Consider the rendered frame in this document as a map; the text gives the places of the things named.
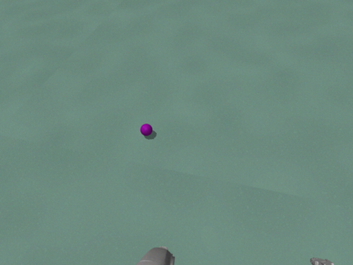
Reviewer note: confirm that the ball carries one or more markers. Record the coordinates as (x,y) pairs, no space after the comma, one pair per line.
(146,129)

